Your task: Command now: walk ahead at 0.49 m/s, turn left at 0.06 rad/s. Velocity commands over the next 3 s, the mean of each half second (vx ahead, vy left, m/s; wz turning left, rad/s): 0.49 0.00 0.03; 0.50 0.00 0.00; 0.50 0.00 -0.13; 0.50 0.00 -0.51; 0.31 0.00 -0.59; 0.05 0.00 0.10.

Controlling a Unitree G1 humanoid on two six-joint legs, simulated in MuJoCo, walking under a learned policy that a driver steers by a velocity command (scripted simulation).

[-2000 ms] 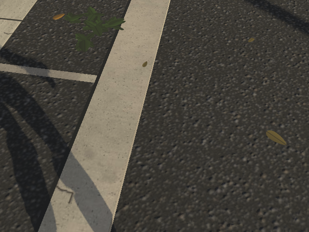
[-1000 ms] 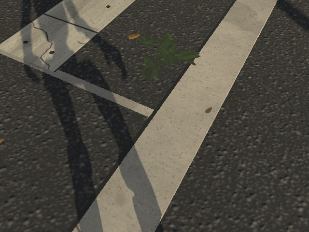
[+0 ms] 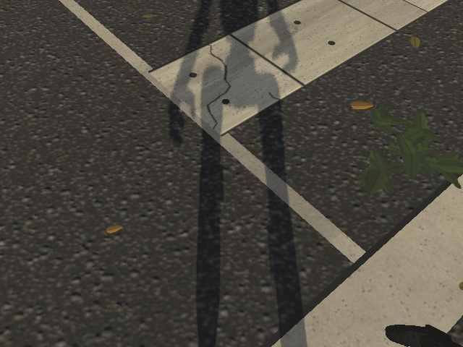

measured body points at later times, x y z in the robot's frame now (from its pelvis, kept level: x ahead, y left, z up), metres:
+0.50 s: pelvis +0.28 -0.04 +0.02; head +0.32 -0.04 +0.47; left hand +0.51 +0.19 -0.06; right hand +0.27 -0.32 -0.11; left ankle +0.09 +0.09 -0.69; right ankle +0.41 -0.14 -0.70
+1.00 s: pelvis +0.57 -0.03 +0.03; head +0.60 -0.02 +0.48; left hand +0.56 +0.26 -0.10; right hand +0.80 -0.25 -0.05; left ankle +0.73 +0.09 -0.69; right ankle +0.41 -0.14 -0.70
